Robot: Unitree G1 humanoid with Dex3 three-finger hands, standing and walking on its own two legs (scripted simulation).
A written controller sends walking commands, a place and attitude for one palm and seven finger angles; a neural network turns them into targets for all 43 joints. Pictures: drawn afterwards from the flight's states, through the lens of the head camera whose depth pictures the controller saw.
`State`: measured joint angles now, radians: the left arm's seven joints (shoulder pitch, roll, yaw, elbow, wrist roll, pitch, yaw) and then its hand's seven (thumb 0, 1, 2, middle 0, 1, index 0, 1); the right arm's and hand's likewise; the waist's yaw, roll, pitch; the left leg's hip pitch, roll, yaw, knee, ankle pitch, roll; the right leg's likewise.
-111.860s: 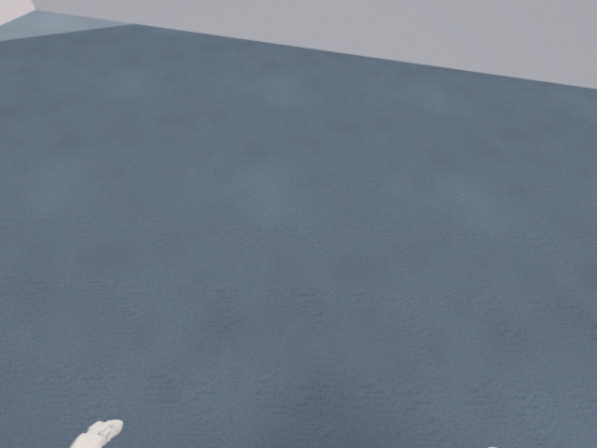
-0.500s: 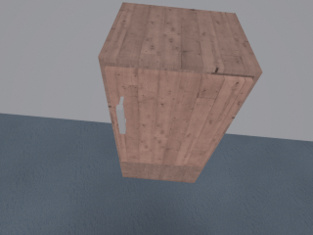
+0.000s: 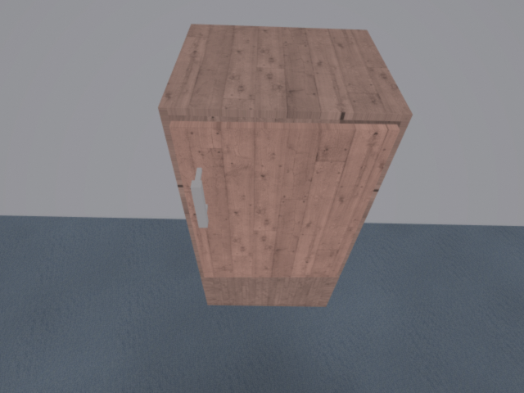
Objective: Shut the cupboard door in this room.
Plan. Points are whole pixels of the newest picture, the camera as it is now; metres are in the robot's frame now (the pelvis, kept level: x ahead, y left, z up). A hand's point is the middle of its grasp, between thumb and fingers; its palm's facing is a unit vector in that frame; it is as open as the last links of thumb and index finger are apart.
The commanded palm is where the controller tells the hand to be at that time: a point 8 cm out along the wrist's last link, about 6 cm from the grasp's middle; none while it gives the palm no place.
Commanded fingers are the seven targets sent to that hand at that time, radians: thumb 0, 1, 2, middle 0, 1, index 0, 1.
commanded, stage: look again from close up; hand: left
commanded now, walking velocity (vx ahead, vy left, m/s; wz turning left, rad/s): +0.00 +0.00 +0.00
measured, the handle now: (201, 198) +0.50 +0.16 -0.05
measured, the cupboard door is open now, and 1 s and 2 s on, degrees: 1 1 1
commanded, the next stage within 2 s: shuffle to correct the standing spot in 0.38 s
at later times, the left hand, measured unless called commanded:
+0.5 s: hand out of the picture +0.05 +0.18 -0.17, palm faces -0.01 -0.97 -0.24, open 7.4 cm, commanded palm none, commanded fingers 0.00 0.90 0.90 -0.20 -0.30 -0.20 -0.30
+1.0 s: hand out of the picture +0.07 +0.15 -0.18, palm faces +0.04 -0.97 -0.23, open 7.4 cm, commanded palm none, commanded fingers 0.00 0.90 0.90 -0.20 -0.30 -0.20 -0.30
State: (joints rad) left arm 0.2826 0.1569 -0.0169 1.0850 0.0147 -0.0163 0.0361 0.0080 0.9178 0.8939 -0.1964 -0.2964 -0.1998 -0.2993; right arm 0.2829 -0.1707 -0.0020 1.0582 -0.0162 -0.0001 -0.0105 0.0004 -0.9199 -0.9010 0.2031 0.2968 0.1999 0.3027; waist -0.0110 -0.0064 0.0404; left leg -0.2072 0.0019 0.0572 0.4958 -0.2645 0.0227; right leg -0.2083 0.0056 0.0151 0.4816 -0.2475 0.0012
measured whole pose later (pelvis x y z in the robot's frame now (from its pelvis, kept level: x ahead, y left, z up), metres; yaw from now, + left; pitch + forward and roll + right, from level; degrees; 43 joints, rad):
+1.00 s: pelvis +0.06 -0.03 +0.00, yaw +1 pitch +2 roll +2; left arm 0.25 0.18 0.01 1.05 0.01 -0.01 0.04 0.00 0.91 0.89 -0.20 -0.30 -0.20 -0.30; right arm 0.20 -0.16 -0.01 1.05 -0.01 0.00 -0.04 0.00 -0.92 -0.90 0.20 0.30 0.20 0.30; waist 0.01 -0.03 0.08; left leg -0.21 0.01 0.06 0.56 -0.31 -0.02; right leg -0.21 0.01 0.00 0.57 -0.37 -0.04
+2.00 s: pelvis +0.02 +0.00 +0.00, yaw +0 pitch +0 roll +1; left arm 0.23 0.23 -0.02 1.08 0.01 -0.01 0.01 0.00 0.90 0.89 -0.20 -0.30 -0.20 -0.30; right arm 0.23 -0.25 0.00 1.09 -0.01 -0.03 -0.01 0.00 -0.91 -0.90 0.20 0.30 0.20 0.30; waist -0.01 0.00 0.04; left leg -0.20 -0.02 0.06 0.42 -0.22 0.03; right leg -0.19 -0.01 0.02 0.47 -0.27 0.00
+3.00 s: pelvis -0.04 -0.03 -0.13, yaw +0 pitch +14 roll -2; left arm 0.31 0.23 0.22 0.10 -0.39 -0.51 -0.44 0.01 0.90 0.90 -0.59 -0.73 -0.59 -0.73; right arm 0.19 -0.23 0.00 0.58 0.04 -0.29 -0.10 0.01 -0.91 -0.90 0.20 0.30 0.20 0.30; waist 0.05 0.03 -0.14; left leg -1.06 -0.01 -0.09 1.33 -0.53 -0.03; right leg -1.01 0.03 -0.08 1.31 -0.56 -0.05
